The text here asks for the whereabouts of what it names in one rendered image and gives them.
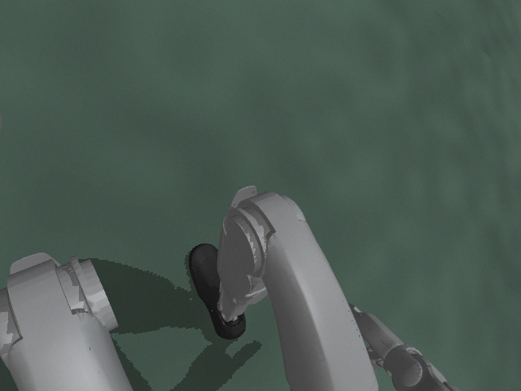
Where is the right robot arm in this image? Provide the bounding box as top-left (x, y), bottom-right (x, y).
top-left (383, 345), bottom-right (461, 391)

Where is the right robot foot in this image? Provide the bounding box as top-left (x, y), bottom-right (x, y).
top-left (189, 244), bottom-right (246, 340)

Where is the right robot hand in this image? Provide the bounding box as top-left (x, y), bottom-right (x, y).
top-left (348, 303), bottom-right (404, 372)

